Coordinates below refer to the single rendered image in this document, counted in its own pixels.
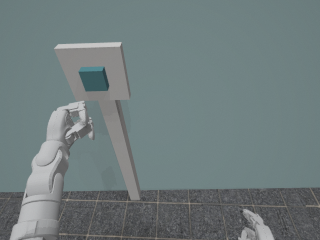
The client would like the button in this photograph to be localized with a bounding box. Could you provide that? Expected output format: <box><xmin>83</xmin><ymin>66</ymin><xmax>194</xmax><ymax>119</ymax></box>
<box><xmin>78</xmin><ymin>66</ymin><xmax>109</xmax><ymax>92</ymax></box>

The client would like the left robot forearm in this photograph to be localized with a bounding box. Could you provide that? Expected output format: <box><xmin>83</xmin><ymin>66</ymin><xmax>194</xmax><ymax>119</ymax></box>
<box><xmin>9</xmin><ymin>140</ymin><xmax>70</xmax><ymax>240</ymax></box>

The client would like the panel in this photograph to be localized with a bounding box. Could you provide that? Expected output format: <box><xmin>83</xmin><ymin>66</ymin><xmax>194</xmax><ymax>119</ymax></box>
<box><xmin>54</xmin><ymin>42</ymin><xmax>141</xmax><ymax>201</ymax></box>

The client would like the robot left hand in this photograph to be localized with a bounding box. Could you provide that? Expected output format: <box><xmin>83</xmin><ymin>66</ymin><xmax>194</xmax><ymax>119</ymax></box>
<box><xmin>46</xmin><ymin>101</ymin><xmax>95</xmax><ymax>150</ymax></box>

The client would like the robot right hand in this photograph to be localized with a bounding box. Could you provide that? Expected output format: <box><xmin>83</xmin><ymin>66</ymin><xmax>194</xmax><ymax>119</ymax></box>
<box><xmin>238</xmin><ymin>209</ymin><xmax>275</xmax><ymax>240</ymax></box>

